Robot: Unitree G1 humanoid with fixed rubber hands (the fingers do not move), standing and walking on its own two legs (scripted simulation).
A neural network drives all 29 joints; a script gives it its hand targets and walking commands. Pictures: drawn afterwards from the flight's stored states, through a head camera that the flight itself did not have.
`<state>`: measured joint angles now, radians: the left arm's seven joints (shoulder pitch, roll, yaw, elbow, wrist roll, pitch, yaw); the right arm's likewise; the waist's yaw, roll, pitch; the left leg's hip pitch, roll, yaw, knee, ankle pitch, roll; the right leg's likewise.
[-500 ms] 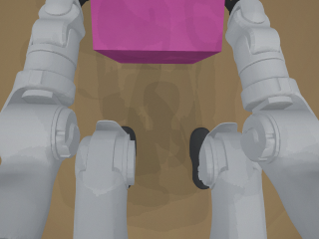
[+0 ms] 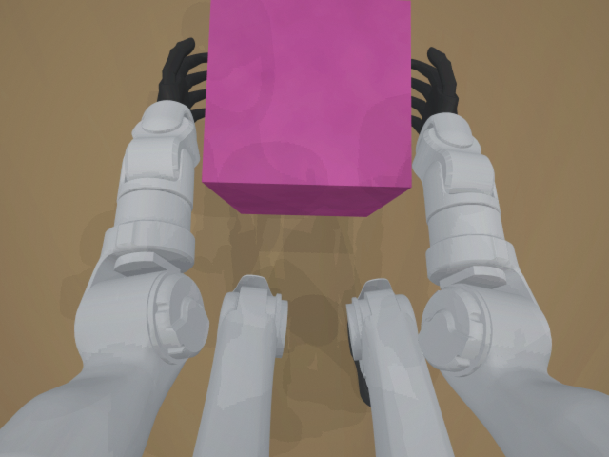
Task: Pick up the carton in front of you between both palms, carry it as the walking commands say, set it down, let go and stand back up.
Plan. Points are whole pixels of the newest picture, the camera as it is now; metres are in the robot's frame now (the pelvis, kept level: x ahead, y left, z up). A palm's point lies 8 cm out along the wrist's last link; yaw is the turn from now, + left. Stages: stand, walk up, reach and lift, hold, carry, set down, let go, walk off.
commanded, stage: reach and lift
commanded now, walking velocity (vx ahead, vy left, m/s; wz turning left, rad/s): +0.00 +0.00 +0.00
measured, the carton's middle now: (306, 131) +0.52 +0.03 -0.14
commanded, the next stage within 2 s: none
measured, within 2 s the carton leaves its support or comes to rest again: neither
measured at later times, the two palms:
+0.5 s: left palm (125, 73) +0.47 +0.17 +0.08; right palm (522, 81) +0.48 -0.13 +0.09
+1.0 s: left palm out of the picture +0.42 +0.16 +0.23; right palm out of the picture +0.43 -0.14 +0.24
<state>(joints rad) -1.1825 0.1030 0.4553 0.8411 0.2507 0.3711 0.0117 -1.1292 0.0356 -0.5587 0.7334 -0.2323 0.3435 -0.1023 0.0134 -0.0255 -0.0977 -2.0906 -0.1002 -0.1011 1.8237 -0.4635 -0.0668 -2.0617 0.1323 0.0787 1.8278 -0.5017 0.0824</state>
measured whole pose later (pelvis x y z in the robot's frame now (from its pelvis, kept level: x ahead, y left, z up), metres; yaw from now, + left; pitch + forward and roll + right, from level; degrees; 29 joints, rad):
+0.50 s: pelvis +0.05 +0.00 +0.12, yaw +1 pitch +36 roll -1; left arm -0.78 -0.01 0.37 0.68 0.19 0.37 0.04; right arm -0.74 0.10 -0.43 0.62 -0.16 0.33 -0.10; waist 0.01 -0.03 -0.24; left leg -1.59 -0.09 -0.12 1.45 -0.48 -0.05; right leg -1.56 0.12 0.11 1.45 -0.51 0.06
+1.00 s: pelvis +0.10 +0.00 +0.26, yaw +2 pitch +17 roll +0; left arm -0.40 -0.10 0.31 0.57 0.20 0.36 0.03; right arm -0.38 0.16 -0.34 0.55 -0.19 0.33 -0.07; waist 0.00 -0.02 -0.17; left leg -0.79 -0.07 -0.14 0.85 -0.35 -0.03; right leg -0.77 0.08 0.14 0.86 -0.38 0.02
